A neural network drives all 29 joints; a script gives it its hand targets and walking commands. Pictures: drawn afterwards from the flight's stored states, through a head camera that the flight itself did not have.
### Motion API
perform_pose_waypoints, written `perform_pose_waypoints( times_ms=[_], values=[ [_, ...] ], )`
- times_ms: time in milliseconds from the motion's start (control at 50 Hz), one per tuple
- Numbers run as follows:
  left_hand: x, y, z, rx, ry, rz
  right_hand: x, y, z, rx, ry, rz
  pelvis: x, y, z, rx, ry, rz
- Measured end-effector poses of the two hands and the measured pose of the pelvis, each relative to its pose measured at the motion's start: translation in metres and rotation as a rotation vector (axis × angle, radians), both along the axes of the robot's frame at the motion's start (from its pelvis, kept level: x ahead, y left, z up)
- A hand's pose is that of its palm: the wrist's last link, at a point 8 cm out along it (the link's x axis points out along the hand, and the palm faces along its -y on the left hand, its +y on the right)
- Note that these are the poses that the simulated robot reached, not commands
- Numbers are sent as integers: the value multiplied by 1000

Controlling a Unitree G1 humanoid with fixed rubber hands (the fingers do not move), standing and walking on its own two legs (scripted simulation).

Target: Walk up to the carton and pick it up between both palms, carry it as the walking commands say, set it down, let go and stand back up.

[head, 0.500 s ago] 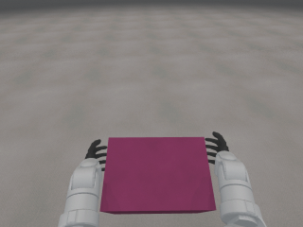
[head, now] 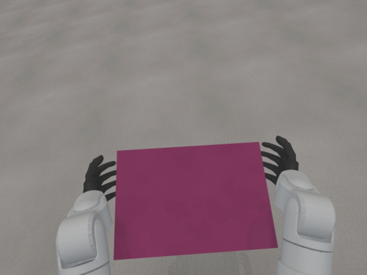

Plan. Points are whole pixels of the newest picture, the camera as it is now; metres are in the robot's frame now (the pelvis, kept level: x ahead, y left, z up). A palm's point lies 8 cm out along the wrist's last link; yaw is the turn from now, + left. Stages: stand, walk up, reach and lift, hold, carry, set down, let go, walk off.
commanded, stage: carry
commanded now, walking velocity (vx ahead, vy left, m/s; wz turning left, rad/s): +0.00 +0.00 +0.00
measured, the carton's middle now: (190, 198) +0.30 +0.00 -0.01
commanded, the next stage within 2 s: none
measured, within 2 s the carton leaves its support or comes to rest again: neither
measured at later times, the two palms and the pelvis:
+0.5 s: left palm (142, 121) +0.48 +0.11 +0.09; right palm (278, 104) +0.51 -0.25 +0.06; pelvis +0.24 -0.06 +0.00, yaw +1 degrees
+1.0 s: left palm (124, 119) +0.48 +0.16 +0.10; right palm (263, 93) +0.51 -0.20 +0.11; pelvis +0.26 -0.02 -0.01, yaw +1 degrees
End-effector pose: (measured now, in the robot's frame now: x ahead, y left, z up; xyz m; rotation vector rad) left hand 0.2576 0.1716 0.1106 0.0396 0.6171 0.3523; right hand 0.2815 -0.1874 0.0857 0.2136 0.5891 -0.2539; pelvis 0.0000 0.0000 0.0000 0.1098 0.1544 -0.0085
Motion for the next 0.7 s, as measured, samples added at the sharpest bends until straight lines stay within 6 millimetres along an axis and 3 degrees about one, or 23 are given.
perform_pose_waypoints(
  times_ms=[60,160,340,400,520,700],
  values=[
    [31,8,-10,-45,-15,9,33,8,9,-48,-19,9,45,1,-10,-52,-51,-18],
    [81,-3,-15,-93,-8,-11,80,-4,23,-91,-18,-18,105,-7,-10,-76,-105,-37],
    [176,-42,-36,-56,53,6,178,-42,-15,-42,34,-1,209,-44,-30,-66,-129,-11],
    [199,-53,-30,-26,88,9,202,-53,-20,-20,70,-2,225,-53,-19,-49,-95,4],
    [221,-61,-23,5,132,32,229,-60,-23,2,109,22,243,-63,-3,-21,-70,17],
    [244,-59,3,-17,-1,9,248,-59,15,-26,-27,1,268,-60,-2,-46,-54,12]
  ],
)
